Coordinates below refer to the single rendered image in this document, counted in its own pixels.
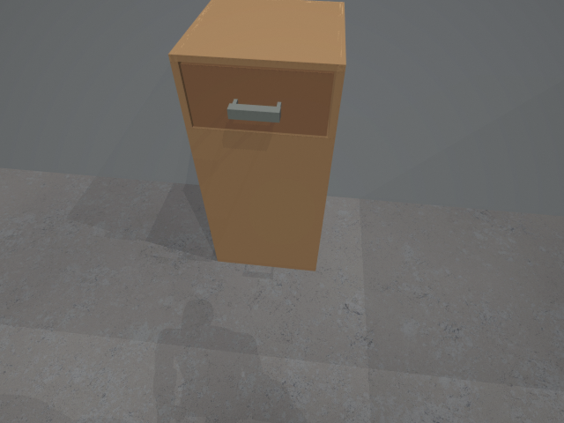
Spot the handle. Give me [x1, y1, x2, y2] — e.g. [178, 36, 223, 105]
[227, 99, 281, 122]

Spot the drawer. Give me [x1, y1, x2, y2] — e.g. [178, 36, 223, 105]
[180, 62, 334, 136]

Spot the cabinet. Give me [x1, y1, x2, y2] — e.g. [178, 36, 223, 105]
[168, 0, 346, 271]

